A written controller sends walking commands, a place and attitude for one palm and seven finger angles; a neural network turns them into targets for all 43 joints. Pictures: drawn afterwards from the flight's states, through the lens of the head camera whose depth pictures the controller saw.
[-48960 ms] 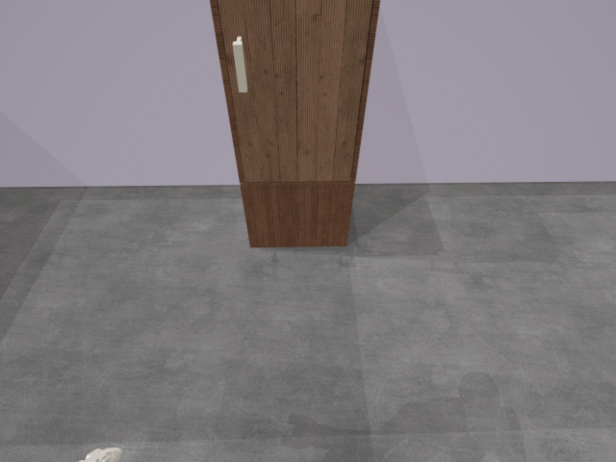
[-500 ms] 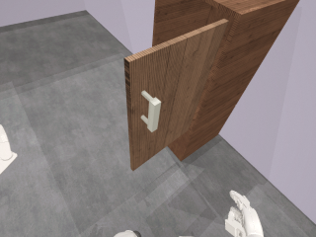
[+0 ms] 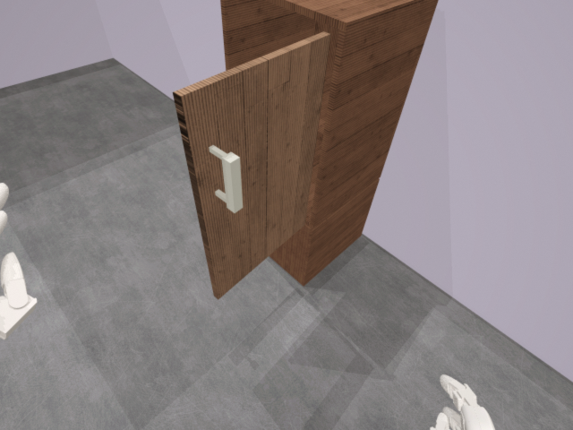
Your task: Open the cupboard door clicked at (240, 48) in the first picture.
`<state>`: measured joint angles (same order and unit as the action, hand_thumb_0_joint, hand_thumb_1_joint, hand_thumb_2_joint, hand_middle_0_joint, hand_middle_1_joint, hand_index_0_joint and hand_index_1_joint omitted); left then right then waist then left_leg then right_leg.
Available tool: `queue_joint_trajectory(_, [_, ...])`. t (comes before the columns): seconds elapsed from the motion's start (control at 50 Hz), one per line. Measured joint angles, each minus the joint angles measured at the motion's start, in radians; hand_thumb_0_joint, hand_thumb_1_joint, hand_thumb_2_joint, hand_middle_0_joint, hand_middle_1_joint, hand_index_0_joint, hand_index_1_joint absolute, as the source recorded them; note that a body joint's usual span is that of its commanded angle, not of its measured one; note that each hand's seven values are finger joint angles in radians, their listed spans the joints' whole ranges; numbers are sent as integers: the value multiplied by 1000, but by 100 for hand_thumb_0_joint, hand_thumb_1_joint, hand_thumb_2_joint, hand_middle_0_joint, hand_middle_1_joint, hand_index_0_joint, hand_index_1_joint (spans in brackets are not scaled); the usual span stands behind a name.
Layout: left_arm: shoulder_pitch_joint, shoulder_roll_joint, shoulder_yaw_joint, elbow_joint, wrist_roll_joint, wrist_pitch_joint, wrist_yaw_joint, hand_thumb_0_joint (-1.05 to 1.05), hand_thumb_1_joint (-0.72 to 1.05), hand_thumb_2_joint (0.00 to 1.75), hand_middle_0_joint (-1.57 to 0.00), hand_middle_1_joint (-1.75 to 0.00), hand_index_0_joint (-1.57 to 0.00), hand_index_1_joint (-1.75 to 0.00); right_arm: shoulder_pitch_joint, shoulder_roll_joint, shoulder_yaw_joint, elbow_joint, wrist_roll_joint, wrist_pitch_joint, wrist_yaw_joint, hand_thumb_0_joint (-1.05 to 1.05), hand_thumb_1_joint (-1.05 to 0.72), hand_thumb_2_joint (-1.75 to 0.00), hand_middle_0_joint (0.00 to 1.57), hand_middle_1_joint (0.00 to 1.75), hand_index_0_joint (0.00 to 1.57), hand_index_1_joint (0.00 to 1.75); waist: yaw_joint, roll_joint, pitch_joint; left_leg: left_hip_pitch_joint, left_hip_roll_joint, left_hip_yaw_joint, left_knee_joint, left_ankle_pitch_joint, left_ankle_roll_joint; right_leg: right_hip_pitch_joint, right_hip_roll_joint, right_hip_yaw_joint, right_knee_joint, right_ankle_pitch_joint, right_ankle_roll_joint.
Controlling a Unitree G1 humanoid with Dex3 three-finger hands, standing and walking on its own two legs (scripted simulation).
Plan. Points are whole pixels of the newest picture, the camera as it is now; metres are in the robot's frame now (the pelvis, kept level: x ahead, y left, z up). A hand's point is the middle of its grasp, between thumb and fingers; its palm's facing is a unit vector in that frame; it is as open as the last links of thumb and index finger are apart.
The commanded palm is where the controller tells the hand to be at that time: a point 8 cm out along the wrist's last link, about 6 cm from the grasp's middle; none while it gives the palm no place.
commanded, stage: stop stepping back and stand still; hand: left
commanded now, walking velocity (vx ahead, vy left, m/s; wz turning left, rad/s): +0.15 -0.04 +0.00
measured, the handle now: (225, 179) +0.53 +0.13 +0.05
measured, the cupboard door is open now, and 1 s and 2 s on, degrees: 94 94 94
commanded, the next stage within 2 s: let the arm hang, fingers relaxed in 0.44 s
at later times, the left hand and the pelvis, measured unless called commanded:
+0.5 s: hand (13, 343) +0.17 +0.25 +0.17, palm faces +0.42 -0.77 -0.48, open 7.4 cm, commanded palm +0.10 +0.30 +0.18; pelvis -0.03 -0.01 +0.00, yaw +2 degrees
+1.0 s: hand out of the picture -0.06 +0.17 -0.17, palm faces +0.11 -0.97 -0.21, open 7.1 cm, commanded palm none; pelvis -0.02 -0.01 +0.01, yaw +4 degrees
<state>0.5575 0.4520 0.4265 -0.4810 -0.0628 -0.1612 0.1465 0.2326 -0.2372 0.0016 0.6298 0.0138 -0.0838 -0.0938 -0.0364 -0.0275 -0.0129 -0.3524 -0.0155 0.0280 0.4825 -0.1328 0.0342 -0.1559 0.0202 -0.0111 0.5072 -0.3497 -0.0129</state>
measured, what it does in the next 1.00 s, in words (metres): stands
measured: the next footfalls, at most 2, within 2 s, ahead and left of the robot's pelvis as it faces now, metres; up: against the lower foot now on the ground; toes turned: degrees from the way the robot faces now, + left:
none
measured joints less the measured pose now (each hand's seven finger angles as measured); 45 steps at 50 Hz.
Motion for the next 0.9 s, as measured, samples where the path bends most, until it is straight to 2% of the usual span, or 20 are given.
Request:
queue_joint_trajectory(0.06, [32, -10, -3, -8, 6, -1, -2, 1, 88, 90, -22, -31, -21, -30, 16, 4, -2, -12, -6, -15, 4, 2, -90, -90, 20, 30, 20, 30, -16, 15, 1, 0, 5, -20, -38, 23, -11, 5, 9, -19, -40, 31, -9])
queue_joint_trajectory(0.1, [59, -13, -7, -24, 10, -12, -4, 1, 88, 90, -22, -31, -21, -30, 26, 9, -4, -15, -10, -16, 8, 2, -90, -90, 20, 30, 20, 30, -15, 24, -2, -15, 9, -33, -23, -18, -22, 7, 15, -31, -64, 54, -18])
queue_joint_trajectory(0.18, [74, -35, -24, -37, 20, -31, 4, 1, 88, 90, -22, -31, -21, -30, 41, 5, -10, 17, -13, -8, 13, 2, -90, -90, 20, 30, 20, 30, 29, 33, -20, -50, 13, -43, 165, -129, -35, -9, 24, -22, -44, 59, -27])
queue_joint_trajectory(0.22, [40, -52, -34, -10, 27, -36, 10, 1, 88, 90, -22, -31, -21, -30, 52, 1, -11, 37, -13, -9, 9, 2, -90, -90, 20, 30, 20, 30, 39, 36, -33, -5, 21, -34, 153, -156, -24, -15, 21, -25, -18, 44, -20])
queue_joint_trajectory(0.26, [-17, -69, -41, 28, 32, -37, 15, 1, 88, 90, -22, -31, -21, -30, 55, -5, -13, 48, -12, -14, 2, 2, -90, -90, 20, 30, 20, 30, 34, 45, -33, 32, 22, -40, 95, -118, -9, -24, 14, -43, 21, 20, -11])
queue_joint_trajectory(0.32, [-65, -86, -29, 79, 34, -27, 20, 1, 88, 90, -22, -31, -21, -30, 31, 11, -2, 54, -12, -18, -1, 2, -90, -90, 20, 30, 20, 30, 35, 24, -15, 46, -1, -20, 83, -94, -3, -35, -9, -23, 63, -17, -1])
queue_joint_trajectory(0.36, [-68, -81, -17, 85, 39, -17, 20, 1, 88, 90, -22, -31, -21, -30, 20, 35, 8, 40, -16, -31, 1, 2, -90, -90, 20, 30, 20, 30, 25, 14, -9, 55, -10, -14, 50, -82, -1, -54, -10, -14, 98, -43, 1])
queue_joint_trajectory(0.4, [-58, -64, -11, 66, 40, -15, 18, 1, 89, 90, -21, -30, -21, -30, 15, 60, 21, 23, -21, -46, 7, 2, -90, -90, 20, 30, 20, 30, 17, 5, -1, 60, -15, -15, 20, -62, -5, -47, -8, -19, 61, -28, 0])
queue_joint_trajectory(0.46, [-24, -52, -16, 25, 39, -27, 10, 2, 89, 90, -21, -30, -21, -30, 4, 75, 39, 8, -25, -53, 22, 2, -90, -90, 20, 30, 20, 30, 13, 21, 11, 58, -2, -26, 8, -52, -17, -28, 9, -31, -8, 51, -26])
queue_joint_trajectory(0.54, [27, -47, -33, -6, 25, -43, -3, 1, 89, 90, -22, -31, -21, -30, -5, 63, 36, 6, -15, -34, 38, 1, -90, -90, 21, 30, 20, 30, 23, 55, 5, 36, 26, -36, 46, -78, -28, -17, 38, -37, -40, 55, -41])
queue_joint_trajectory(0.56, [4, -41, -57, 44, 35, -58, -15, 1, 89, 90, -21, -30, -21, -30, -11, 53, 22, 32, -14, -54, 54, 1, -90, -90, 21, 30, 20, 30, 29, 62, -2, 15, 25, -35, 75, -83, -28, -28, 37, -42, -28, 48, -40])
queue_joint_trajectory(0.58, [-46, -40, -99, 133, 53, -46, -39, 1, 89, 90, -21, -30, -21, -30, -20, 35, 7, 65, -15, -59, 73, 1, -90, -90, 21, 30, 20, 30, 38, 73, -10, -5, 21, -35, 104, -90, -27, -45, 32, -47, 1, 34, -38])
queue_joint_trajectory(0.62, [-157, -72, -190, 367, 76, 33, -82, 0, 89, 90, -21, -30, -20, -30, -44, -7, -11, 122, -18, -22, 90, 1, -90, -90, 21, 30, 20, 30, 45, 100, -28, -27, 9, -41, 137, -123, -16, -82, 19, -58, 72, -6, -31])
queue_joint_trajectory(0.68, [-280, -150, -286, 756, 90, 150, -114, 0, 90, 90, -20, -30, -20, -30, -72, -36, -13, 187, -30, 43, 92, 1, -90, -90, 20, 30, 20, 30, 35, 101, -27, -42, -14, -43, 170, -134, -8, -103, -4, -65, 129, -16, -25])
queue_joint_trajectory(0.74, [-317, -218, -359, 1070, 91, 211, -129, 1, 90, 90, -20, -30, -19, -30, -72, -27, -8, 229, -38, 79, 91, 1, -91, -90, 20, 30, 20, 30, 12, 66, 0, -19, -20, -45, 152, -128, -12, -85, -10, -66, 128, -45, -29])
queue_joint_trajectory(0.8, [-307, -280, -417, 1286, 83, 223, -135, 1, 91, 90, -20, -30, -19, -30, -56, -3, 2, 274, -41, 95, 84, 1, -91, -90, 20, 30, 20, 30, 3, 20, 39, 19, -15, -44, 105, -108, -17, -50, -4, -64, 81, -23, -31])
queue_joint_trajectory(0.82, [-301, -297, -416, 1338, 74, 219, -126, 1, 92, 90, -20, -30, -20, -30, -46, 6, 5, 292, -40, 97, 80, 1, -91, -90, 20, 30, 20, 30, 3, 7, 49, 28, -11, -47, 88, -100, -18, -38, 0, -66, 60, -12, -32])
queue_joint_trajectory(0.84, [-299, -296, -396, 1376, 67, 210, -108, 0, 96, 90, -21, -30, -20, -30, -33, 16, 7, 311, -38, 98, 75, 1, -91, -90, 20, 30, 20, 30, 9, -3, 58, 35, -7, -53, 73, -91, -20, -27, 5, -70, 36, 0, -35])
queue_joint_trajectory(0.9, [-284, -269, -395, 1465, 68, 195, -113, -2, 101, 90, -21, -30, -21, -30, 1, 39, 12, 370, -36, 108, 66, 1, -91, -90, 20, 30, 20, 30, 27, -11, 78, 54, 2, -65, 34, -69, -26, 6, 18, -80, -30, 35, -41])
